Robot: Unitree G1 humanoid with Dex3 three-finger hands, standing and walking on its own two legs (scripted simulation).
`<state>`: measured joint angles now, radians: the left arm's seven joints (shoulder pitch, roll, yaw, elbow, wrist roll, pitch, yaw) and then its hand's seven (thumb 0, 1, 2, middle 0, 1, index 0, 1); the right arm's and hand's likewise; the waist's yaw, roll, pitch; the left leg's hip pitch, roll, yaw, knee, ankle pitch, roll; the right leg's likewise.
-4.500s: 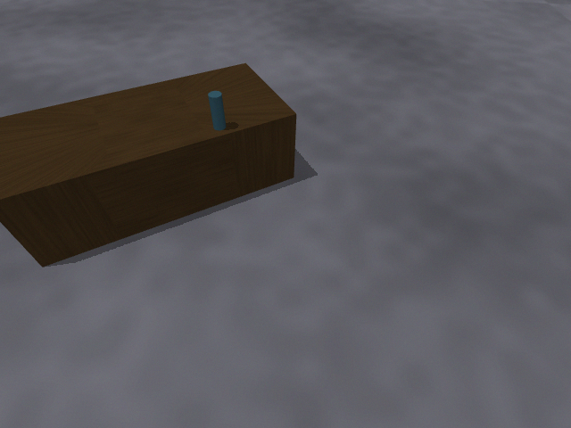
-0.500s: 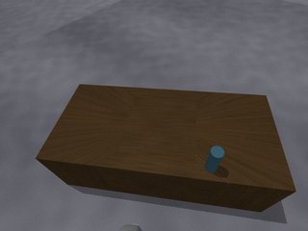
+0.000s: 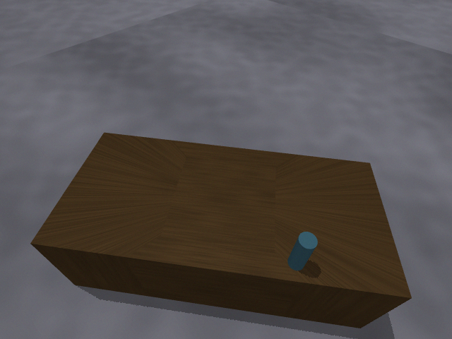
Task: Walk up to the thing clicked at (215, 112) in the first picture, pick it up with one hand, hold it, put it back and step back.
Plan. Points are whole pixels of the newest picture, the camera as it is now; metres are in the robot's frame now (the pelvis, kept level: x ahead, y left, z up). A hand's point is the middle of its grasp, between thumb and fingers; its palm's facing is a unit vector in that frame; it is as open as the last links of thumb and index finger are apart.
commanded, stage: walk up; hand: right
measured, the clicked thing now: (301, 252) +0.43 -0.22 -0.31
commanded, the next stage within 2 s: stand in 0.98 s
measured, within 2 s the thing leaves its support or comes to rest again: neither
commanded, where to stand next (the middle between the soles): +0.06 +0.01 m, yaw -1 degrees
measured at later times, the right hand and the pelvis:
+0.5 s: hand out of the picture +0.09 -0.26 -0.15, palm faces -0.01 +0.94 -0.35, open 7.4 cm; pelvis +0.01 +0.00 +0.01, yaw +0 degrees
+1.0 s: hand out of the picture +0.09 -0.25 -0.15, palm faces -0.02 +0.94 -0.34, open 7.4 cm; pelvis +0.01 +0.00 +0.01, yaw +0 degrees
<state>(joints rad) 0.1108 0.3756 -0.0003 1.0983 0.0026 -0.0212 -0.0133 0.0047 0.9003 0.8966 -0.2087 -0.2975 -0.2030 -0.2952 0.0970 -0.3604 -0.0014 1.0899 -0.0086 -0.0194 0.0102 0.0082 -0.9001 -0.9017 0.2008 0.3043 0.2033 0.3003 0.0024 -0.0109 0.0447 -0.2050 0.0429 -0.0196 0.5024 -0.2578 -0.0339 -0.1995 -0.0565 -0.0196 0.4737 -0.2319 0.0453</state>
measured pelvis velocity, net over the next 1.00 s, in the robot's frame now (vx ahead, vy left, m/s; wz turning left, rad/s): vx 0.01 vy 0.00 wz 0.00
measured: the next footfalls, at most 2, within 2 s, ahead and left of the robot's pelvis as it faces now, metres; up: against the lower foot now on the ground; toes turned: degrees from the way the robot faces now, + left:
none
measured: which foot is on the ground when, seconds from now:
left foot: down 0.00-1.00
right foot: down 0.00-1.00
